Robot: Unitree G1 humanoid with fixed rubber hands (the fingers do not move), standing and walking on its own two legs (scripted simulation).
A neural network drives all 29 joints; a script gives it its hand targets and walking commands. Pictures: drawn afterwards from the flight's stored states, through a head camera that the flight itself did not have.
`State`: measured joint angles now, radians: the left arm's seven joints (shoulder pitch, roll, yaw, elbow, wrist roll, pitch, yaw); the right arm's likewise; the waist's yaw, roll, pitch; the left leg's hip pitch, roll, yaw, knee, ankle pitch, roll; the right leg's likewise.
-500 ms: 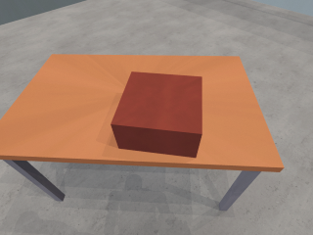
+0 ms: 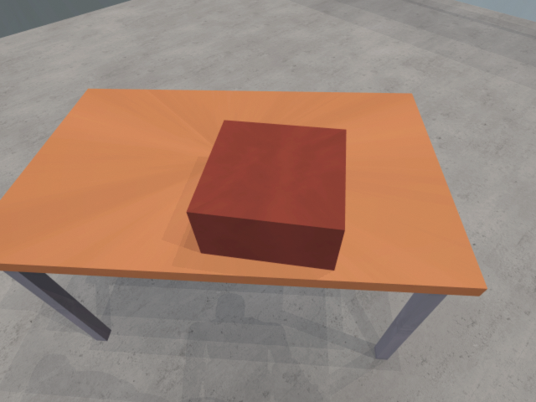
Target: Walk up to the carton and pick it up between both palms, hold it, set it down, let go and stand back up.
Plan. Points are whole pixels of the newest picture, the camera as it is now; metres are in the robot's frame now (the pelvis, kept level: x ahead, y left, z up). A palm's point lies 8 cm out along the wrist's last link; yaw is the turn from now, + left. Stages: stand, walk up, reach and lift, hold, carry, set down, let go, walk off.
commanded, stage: stand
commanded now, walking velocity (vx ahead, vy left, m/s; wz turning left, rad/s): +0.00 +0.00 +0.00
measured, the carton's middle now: (275, 189) +0.54 +0.02 -0.06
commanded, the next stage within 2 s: none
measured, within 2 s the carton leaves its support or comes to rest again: neither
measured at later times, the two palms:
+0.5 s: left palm out of the picture -0.03 +0.20 -0.15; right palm out of the picture -0.01 -0.21 -0.15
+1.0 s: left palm out of the picture -0.03 +0.20 -0.15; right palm out of the picture -0.03 -0.20 -0.16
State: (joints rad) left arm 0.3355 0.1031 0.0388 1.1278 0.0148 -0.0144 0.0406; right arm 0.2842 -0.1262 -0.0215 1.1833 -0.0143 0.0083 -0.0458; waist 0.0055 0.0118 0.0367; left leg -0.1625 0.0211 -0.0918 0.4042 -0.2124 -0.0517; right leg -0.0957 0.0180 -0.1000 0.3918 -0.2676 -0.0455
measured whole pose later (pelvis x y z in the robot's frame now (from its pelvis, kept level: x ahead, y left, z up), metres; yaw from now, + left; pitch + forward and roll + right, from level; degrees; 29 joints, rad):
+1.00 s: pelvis +0.01 -0.01 +0.00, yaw +0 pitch -2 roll +0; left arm 0.34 0.10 0.02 1.14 0.01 -0.02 0.04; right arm 0.30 -0.10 0.01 1.20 -0.01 0.01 -0.05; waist 0.00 0.01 0.03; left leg -0.17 0.04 -0.09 0.43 -0.24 -0.06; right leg -0.09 0.03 -0.10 0.40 -0.29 -0.06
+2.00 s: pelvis +0.02 -0.01 +0.00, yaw +0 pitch -1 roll +0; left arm 0.37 0.09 0.02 1.13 0.01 -0.03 0.05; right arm 0.29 -0.10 0.01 1.18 0.00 0.01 -0.05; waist 0.00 0.00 0.04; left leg -0.17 0.04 -0.07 0.45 -0.26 -0.07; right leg -0.09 0.03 -0.11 0.42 -0.32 -0.06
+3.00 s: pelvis +0.02 -0.01 +0.00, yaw +0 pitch -1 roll +0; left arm 0.37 0.09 0.03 1.12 0.01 -0.03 0.05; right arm 0.30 -0.10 0.01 1.18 -0.01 0.00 -0.05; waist 0.00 0.01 0.04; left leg -0.18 0.05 -0.06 0.45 -0.27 -0.07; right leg -0.10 0.02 -0.12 0.43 -0.33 -0.06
